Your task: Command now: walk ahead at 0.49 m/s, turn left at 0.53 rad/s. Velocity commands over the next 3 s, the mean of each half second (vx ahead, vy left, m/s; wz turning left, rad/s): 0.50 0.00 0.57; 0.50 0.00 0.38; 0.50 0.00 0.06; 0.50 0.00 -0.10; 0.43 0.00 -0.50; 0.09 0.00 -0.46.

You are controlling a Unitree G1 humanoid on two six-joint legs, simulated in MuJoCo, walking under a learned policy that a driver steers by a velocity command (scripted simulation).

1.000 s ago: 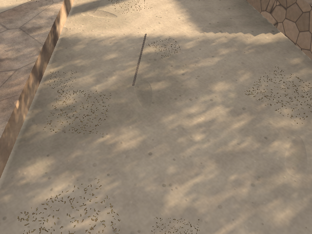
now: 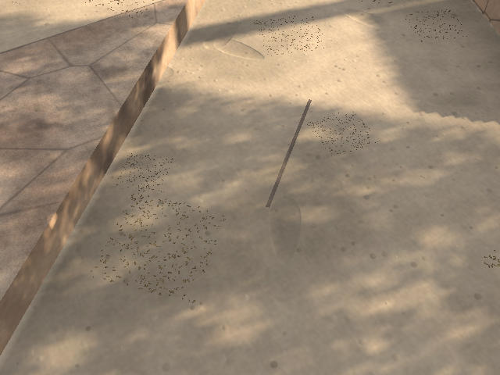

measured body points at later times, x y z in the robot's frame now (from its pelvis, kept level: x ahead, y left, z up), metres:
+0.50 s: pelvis +0.28 -0.05 +0.01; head +0.30 -0.05 +0.46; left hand +0.29 +0.24 -0.10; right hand +0.48 -0.27 -0.11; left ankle +0.23 +0.09 -0.64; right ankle +0.32 -0.14 -0.74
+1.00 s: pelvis +0.49 +0.12 +0.00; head +0.51 +0.14 +0.45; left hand +0.45 +0.41 -0.12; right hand +0.73 -0.06 -0.10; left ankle +0.48 +0.20 -0.74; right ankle +0.53 -0.05 -0.65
